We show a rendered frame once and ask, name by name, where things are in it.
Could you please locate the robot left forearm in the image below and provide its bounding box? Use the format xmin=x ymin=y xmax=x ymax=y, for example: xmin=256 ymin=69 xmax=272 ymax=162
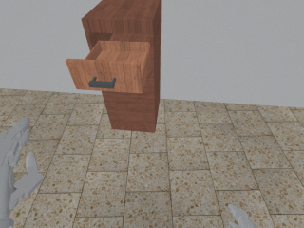
xmin=0 ymin=218 xmax=14 ymax=228

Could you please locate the robot left hand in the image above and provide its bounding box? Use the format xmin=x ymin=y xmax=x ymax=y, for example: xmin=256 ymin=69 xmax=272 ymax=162
xmin=0 ymin=116 xmax=43 ymax=219

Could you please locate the handle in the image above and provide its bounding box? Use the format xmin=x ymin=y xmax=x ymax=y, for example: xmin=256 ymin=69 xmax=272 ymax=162
xmin=88 ymin=76 xmax=117 ymax=89

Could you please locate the cabinet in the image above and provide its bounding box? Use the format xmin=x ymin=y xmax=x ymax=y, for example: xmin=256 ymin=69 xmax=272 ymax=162
xmin=81 ymin=0 xmax=162 ymax=133

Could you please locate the drawer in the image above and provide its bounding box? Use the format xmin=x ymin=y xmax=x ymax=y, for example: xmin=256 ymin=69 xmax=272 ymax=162
xmin=66 ymin=40 xmax=151 ymax=94

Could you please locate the robot right hand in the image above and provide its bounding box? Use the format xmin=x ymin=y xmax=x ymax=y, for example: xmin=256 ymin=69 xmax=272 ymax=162
xmin=227 ymin=204 xmax=256 ymax=228

